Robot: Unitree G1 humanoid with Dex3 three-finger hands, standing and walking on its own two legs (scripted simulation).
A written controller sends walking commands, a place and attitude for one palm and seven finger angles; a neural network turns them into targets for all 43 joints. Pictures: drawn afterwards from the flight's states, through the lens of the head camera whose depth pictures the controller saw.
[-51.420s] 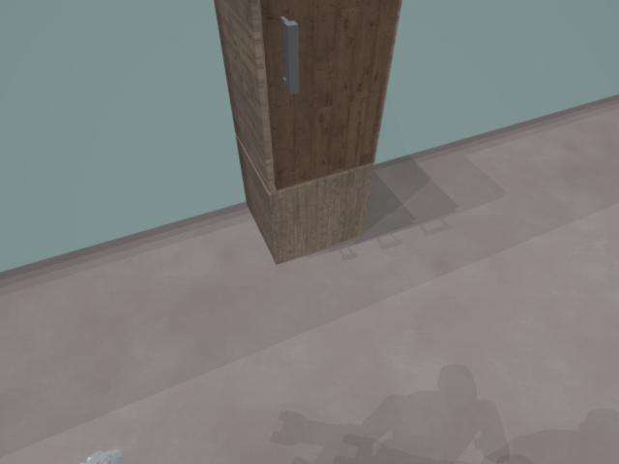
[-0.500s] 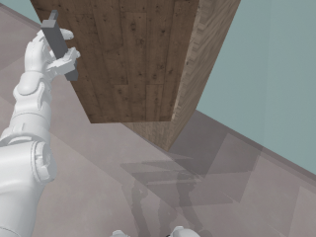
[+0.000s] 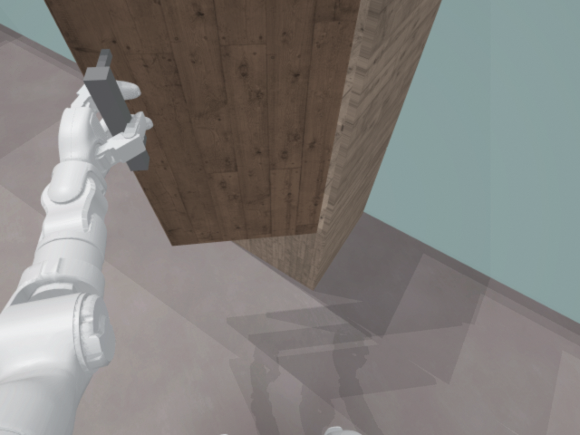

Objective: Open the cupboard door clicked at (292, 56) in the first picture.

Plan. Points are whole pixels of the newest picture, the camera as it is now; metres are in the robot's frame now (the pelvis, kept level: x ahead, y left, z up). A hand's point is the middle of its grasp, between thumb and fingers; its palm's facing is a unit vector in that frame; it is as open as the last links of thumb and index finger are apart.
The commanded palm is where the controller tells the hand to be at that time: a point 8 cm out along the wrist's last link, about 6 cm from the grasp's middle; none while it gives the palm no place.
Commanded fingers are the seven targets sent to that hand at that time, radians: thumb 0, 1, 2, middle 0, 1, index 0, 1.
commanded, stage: pull the door open along its arc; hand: left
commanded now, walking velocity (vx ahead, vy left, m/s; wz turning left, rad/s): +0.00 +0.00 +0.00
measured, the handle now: (123, 114) +0.55 +0.19 +0.12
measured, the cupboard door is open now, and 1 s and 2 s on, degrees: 40 83 81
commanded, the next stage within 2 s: open thumb and fingers to let go in 0.84 s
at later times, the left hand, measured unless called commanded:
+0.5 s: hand (175, 215) +0.36 +0.10 +0.13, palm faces +0.30 -0.95 +0.05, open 6.4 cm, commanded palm +0.30 +0.16 +0.12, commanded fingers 0.00 0.90 0.90 -0.40 -1.35 -0.40 -1.35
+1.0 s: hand (241, 264) +0.29 +0.03 +0.13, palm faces +0.34 -0.94 -0.02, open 6.5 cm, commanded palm +0.25 +0.08 +0.12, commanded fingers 0.00 0.62 0.78 -0.38 -1.32 -0.38 -1.32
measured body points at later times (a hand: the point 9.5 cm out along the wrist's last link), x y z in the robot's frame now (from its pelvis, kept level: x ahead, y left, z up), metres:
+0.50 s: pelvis +0.01 -0.02 +0.02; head +0.02 -0.04 +0.47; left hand +0.34 +0.15 +0.13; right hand +0.19 -0.24 -0.07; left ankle -0.01 +0.10 -0.71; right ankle -0.02 -0.11 -0.71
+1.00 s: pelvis +0.01 -0.04 +0.02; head +0.00 -0.07 +0.47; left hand +0.27 +0.08 +0.13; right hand +0.19 -0.24 -0.09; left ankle -0.01 +0.10 -0.71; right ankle -0.02 -0.11 -0.71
